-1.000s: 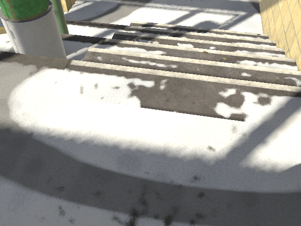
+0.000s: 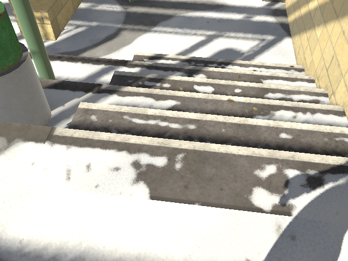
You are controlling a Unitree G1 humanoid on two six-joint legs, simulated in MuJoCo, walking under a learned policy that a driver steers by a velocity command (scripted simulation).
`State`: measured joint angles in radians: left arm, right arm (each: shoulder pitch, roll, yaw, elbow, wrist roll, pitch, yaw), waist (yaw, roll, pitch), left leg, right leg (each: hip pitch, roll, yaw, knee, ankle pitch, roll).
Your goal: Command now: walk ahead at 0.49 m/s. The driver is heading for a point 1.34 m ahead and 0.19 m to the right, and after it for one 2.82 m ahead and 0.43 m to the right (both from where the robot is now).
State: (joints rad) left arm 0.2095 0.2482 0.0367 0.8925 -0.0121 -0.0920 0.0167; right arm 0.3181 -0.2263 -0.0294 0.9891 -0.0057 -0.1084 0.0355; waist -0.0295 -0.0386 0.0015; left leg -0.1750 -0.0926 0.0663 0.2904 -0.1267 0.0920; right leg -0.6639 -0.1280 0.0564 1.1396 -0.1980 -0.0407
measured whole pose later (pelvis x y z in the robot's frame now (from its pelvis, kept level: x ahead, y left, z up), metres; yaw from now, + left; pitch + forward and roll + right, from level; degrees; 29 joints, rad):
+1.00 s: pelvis +0.34 -0.06 -0.01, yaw +1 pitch +1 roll -1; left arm 0.21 0.22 0.06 0.97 0.00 -0.07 -0.07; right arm 0.13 -0.22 -0.05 1.00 0.00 -0.08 0.07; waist 0.00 0.00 0.00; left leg -0.32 0.02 -0.01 0.53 -0.23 0.00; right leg -0.18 0.02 -0.07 0.47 -0.32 -0.03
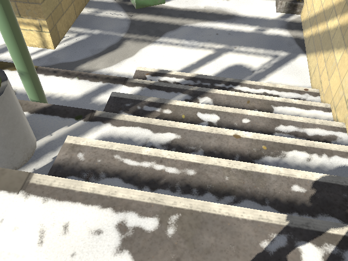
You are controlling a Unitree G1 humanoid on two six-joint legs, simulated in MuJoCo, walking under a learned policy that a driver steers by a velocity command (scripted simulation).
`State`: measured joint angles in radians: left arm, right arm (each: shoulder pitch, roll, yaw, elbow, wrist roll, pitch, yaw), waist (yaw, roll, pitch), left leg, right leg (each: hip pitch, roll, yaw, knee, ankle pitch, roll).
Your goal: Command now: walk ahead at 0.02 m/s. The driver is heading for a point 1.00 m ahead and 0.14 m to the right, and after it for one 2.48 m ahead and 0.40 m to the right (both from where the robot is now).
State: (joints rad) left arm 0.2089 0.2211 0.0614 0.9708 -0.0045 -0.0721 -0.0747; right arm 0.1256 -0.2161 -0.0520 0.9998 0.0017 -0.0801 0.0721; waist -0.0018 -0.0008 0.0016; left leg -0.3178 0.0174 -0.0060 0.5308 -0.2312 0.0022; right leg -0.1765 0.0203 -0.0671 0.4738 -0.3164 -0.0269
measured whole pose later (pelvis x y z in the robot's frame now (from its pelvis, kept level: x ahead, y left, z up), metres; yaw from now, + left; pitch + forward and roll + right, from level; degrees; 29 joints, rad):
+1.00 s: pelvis +0.09 +0.04 +0.00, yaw +0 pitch -2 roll +1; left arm 0.36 0.21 0.08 1.07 0.07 -0.08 -0.03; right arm 0.23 -0.20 -0.06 1.02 -0.08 -0.14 0.02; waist -0.01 -0.03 0.04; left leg -0.12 -0.04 0.07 0.45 -0.30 0.06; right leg -0.18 -0.01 0.07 0.91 -0.48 -0.10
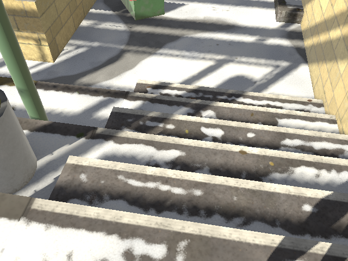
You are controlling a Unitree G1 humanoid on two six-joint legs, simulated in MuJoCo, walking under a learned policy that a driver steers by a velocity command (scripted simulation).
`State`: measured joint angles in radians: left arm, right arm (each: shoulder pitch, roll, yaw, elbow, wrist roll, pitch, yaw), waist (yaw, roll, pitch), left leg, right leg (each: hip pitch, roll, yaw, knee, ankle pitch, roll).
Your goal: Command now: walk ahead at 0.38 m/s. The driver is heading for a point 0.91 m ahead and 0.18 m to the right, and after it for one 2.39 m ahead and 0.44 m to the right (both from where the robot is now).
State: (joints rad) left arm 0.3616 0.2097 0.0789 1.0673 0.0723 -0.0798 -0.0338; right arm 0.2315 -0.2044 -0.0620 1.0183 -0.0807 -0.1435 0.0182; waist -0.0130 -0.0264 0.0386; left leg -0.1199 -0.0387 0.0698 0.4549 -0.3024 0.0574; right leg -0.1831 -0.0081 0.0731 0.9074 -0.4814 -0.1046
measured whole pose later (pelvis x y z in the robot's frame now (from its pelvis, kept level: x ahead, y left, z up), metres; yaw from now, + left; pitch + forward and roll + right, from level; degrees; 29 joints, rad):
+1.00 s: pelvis +0.37 -0.04 +0.00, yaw +0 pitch +1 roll -1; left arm 0.22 0.20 0.06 0.97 -0.02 -0.09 -0.08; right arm 0.19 -0.20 -0.05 0.99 0.00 -0.07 0.07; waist -0.01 0.00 0.02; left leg -0.33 0.07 0.05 0.51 -0.19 -0.01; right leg -0.19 0.04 -0.06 0.45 -0.28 -0.04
